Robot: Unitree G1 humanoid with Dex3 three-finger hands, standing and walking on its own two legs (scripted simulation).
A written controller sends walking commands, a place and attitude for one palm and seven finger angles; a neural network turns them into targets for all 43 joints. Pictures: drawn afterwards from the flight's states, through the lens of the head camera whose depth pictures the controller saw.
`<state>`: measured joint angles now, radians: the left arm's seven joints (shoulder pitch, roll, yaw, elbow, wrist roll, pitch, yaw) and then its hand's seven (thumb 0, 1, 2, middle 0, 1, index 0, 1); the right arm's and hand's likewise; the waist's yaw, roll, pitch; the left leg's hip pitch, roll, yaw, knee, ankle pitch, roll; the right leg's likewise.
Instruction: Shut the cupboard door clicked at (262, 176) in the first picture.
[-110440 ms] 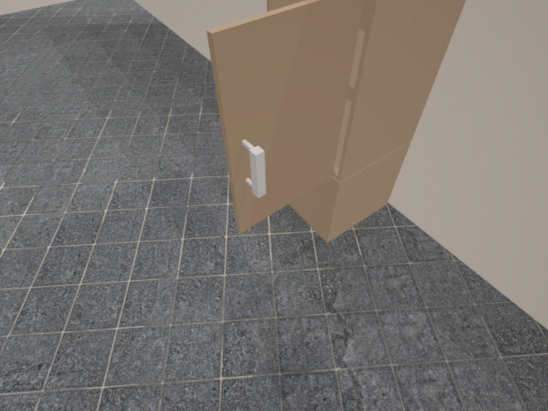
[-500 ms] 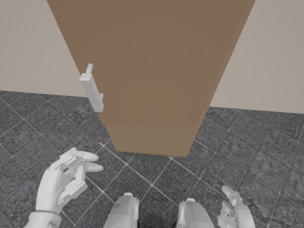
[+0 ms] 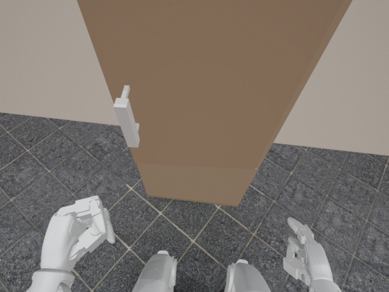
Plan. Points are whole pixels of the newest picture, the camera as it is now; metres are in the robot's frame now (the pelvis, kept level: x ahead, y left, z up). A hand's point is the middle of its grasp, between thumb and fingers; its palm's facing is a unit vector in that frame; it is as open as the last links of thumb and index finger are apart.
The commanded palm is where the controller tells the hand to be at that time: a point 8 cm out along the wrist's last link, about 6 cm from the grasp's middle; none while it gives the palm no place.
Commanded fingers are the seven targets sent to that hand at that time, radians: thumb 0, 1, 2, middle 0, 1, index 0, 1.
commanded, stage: raise the hand and make a fist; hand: left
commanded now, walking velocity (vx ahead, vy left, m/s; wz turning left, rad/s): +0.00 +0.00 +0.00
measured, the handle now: (130, 117) +0.47 +0.20 +0.04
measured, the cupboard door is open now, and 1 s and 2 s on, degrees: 4 4 4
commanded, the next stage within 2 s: bring the fist close to the handle in 0.62 s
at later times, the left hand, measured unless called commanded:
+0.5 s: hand (105, 222) +0.23 +0.18 +0.05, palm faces +0.02 -1.00 -0.05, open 3.1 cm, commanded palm +0.20 +0.23 +0.05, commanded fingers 0.00 0.90 0.90 -1.30 -1.50 -1.30 -1.50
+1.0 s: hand (119, 207) +0.26 +0.16 +0.05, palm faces +0.00 -1.00 -0.04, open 3.1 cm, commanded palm +0.25 +0.22 +0.05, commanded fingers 0.00 0.90 0.90 -1.30 -1.50 -1.30 -1.50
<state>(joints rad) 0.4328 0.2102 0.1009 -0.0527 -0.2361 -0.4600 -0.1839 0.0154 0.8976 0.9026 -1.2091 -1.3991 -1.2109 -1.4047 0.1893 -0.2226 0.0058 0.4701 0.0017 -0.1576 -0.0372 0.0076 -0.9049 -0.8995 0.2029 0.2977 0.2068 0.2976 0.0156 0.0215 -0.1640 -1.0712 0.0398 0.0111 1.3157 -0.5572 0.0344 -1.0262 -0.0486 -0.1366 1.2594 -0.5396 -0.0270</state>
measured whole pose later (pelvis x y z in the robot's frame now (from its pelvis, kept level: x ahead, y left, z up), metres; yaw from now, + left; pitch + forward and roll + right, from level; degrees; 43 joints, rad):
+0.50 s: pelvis +0.00 -0.01 +0.00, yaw +0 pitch +18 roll -2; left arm 0.39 0.22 0.14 -0.01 -0.27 -0.45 -0.21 0.02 0.90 0.90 -1.30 -1.50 -1.30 -1.50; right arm 0.24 -0.25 -0.01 0.50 0.01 -0.14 -0.04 0.01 -0.90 -0.90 0.20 0.30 0.21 0.30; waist 0.00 0.03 -0.17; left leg -1.07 0.04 0.02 1.31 -0.56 0.03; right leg -1.04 -0.04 -0.13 1.26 -0.55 -0.03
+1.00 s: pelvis +0.00 -0.02 +0.00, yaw +0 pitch +18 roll -2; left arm 0.23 0.22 0.13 0.08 -0.25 -0.44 -0.21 0.02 0.90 0.90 -1.30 -1.50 -1.30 -1.50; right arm 0.22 -0.25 0.01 0.51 0.01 -0.14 -0.04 0.01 -0.90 -0.90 0.20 0.30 0.21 0.30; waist 0.00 0.04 -0.17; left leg -1.09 0.04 0.00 1.33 -0.56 0.01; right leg -1.05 -0.04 -0.14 1.29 -0.55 -0.05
